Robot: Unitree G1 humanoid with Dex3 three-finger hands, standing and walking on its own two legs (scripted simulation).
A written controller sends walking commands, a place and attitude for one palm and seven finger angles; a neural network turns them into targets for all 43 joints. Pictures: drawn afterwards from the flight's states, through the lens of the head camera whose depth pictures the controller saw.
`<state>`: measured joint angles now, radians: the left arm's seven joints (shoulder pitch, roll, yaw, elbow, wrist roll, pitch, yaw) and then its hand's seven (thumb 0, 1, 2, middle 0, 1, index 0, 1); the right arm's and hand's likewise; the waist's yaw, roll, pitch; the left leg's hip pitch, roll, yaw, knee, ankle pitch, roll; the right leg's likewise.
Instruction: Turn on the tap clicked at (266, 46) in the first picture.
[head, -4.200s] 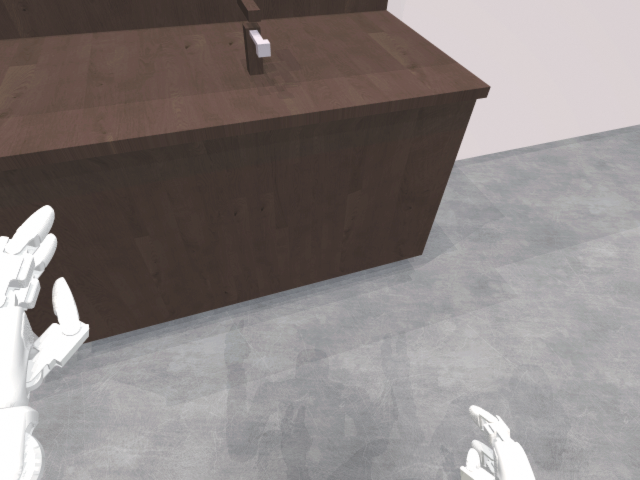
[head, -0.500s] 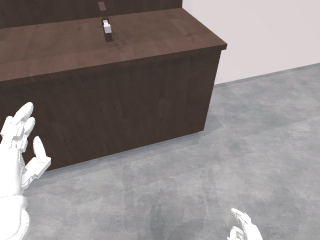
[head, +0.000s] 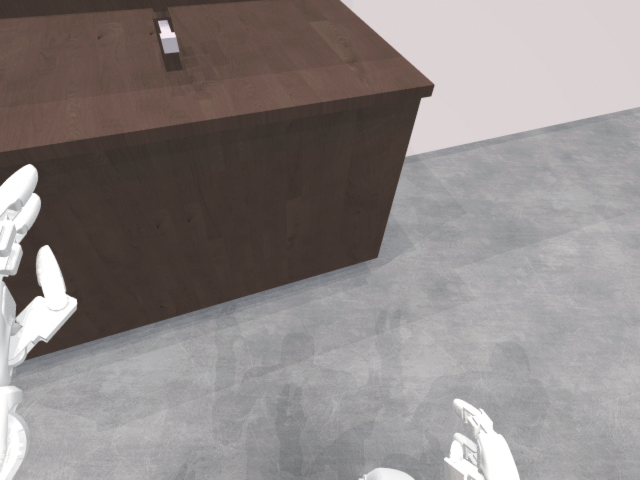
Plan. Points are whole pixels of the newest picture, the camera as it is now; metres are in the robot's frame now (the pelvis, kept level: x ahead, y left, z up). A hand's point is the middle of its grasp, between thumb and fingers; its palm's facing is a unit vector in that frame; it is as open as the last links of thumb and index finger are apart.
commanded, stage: take the last steps up to it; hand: left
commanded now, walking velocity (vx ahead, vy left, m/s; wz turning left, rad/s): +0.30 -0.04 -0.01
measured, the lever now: (169, 42) +0.83 +0.33 +0.14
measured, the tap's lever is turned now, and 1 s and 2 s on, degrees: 0 0 0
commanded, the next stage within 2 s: none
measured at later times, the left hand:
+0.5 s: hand (184, 226) +0.32 +0.16 +0.18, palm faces +0.37 -0.81 -0.46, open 7.4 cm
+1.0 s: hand (202, 161) +0.41 +0.16 +0.19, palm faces +0.43 -0.77 -0.46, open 7.4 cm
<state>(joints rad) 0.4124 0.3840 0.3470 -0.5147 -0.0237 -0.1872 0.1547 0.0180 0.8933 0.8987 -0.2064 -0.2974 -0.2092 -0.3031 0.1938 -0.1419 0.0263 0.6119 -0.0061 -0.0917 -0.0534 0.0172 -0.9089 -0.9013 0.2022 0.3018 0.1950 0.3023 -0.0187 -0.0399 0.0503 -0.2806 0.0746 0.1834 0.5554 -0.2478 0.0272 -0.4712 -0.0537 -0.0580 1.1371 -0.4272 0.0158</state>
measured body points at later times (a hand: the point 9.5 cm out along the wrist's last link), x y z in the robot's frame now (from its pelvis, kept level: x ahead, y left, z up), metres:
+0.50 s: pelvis +0.10 -0.07 +0.01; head +0.15 -0.07 +0.46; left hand +0.29 +0.20 +0.21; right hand +0.27 -0.33 -0.08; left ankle +0.14 +0.07 -0.68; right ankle +0.09 -0.15 -0.73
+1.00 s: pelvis +0.21 -0.08 +0.01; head +0.23 -0.09 +0.45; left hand +0.38 +0.20 +0.21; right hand +0.38 -0.27 -0.10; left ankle +0.21 +0.05 -0.73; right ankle +0.26 -0.20 -0.71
